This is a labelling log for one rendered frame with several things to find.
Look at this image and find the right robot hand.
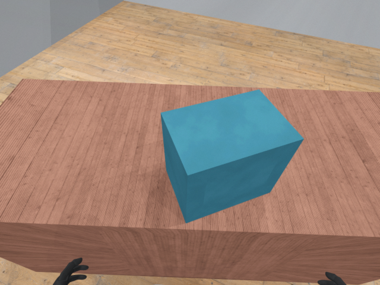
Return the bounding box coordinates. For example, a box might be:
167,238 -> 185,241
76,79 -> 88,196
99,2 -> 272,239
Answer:
318,272 -> 346,285

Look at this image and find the left robot hand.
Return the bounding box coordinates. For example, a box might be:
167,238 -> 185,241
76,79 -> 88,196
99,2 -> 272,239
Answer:
53,258 -> 88,285

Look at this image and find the pedestal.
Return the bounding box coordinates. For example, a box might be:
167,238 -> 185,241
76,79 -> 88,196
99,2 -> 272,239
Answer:
0,79 -> 380,285

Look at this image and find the carton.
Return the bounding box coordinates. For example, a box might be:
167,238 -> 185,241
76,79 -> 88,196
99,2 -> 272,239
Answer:
161,90 -> 304,223

